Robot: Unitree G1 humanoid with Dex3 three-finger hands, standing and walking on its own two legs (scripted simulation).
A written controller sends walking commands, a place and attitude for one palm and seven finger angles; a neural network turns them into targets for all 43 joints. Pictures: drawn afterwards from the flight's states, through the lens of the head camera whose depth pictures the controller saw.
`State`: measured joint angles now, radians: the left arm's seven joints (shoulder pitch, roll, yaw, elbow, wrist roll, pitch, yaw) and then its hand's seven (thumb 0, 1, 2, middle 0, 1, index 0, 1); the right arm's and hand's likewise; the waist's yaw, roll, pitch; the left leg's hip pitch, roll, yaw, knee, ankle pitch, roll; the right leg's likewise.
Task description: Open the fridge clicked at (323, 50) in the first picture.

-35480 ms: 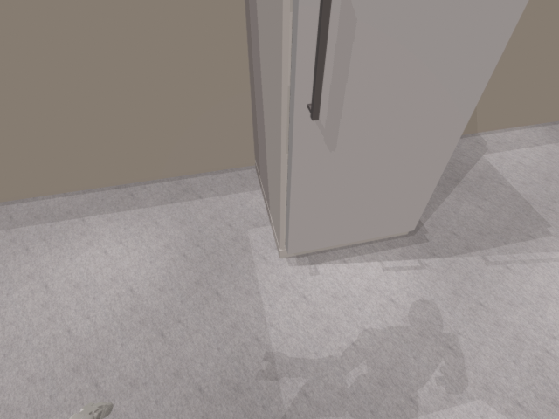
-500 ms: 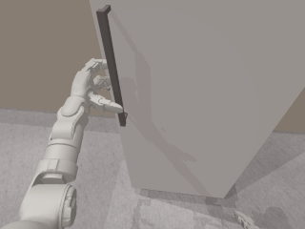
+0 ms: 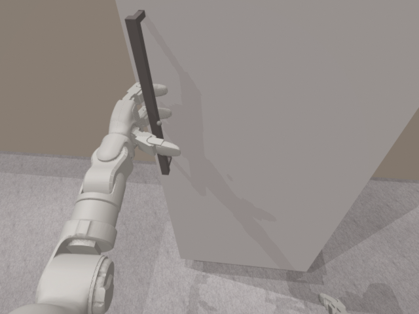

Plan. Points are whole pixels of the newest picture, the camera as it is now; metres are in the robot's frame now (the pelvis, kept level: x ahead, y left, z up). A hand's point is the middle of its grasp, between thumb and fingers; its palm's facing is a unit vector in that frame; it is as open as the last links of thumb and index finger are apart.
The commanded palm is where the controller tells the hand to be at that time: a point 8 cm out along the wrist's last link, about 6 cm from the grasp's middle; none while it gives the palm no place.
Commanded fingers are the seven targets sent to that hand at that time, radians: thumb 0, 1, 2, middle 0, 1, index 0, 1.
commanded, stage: slide the fingers in behind the handle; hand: left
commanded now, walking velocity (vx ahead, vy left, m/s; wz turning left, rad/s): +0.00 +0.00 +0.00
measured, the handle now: (155, 109) +0.48 +0.13 +0.17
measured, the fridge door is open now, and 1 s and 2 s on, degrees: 0 0 0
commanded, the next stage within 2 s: grip the handle and tug to test in 0.60 s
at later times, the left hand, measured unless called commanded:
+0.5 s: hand (161, 122) +0.42 +0.11 +0.18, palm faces -0.07 -1.00 +0.00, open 14.0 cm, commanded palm +0.40 +0.16 +0.18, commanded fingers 0.00 -0.50 0.30 -0.30 -1.20 -0.30 -1.20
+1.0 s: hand (162, 121) +0.42 +0.11 +0.18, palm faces -0.08 -1.00 +0.00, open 11.8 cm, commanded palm +0.40 +0.16 +0.18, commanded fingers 0.00 0.25 0.62 -0.38 -1.31 -0.38 -1.31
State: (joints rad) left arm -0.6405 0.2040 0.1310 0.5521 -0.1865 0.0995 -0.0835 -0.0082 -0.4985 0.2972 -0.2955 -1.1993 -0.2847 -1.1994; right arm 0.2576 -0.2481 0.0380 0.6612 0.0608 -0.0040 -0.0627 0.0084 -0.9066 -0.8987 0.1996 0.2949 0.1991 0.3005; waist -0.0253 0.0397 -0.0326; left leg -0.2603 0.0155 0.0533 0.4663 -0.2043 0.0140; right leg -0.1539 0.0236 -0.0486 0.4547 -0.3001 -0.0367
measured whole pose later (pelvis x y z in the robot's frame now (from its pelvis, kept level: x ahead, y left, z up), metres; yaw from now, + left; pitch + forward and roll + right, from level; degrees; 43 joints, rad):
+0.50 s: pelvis +0.00 +0.00 +0.00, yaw +0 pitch +1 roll +0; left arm -0.68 0.20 0.12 0.60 -0.19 0.09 -0.08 -0.01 -0.50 0.30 -0.30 -1.20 -0.29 -1.20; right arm 0.25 -0.25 0.03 0.67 0.06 -0.01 -0.06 0.01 -0.91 -0.90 0.20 0.29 0.20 0.30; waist -0.02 0.04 -0.03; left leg -0.28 0.01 0.04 0.47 -0.20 0.01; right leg -0.17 0.02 -0.06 0.46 -0.30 -0.04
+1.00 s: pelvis +0.01 +0.00 +0.00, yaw +0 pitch +1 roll +0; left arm -0.67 0.20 0.12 0.58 -0.18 0.10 -0.07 -0.01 -0.17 0.44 -0.33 -1.25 -0.33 -1.25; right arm 0.25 -0.25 0.03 0.66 0.06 0.00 -0.07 0.01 -0.91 -0.90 0.20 0.29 0.20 0.30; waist -0.03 0.03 -0.03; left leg -0.27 0.01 0.05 0.47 -0.21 0.02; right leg -0.16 0.02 -0.05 0.45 -0.30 -0.03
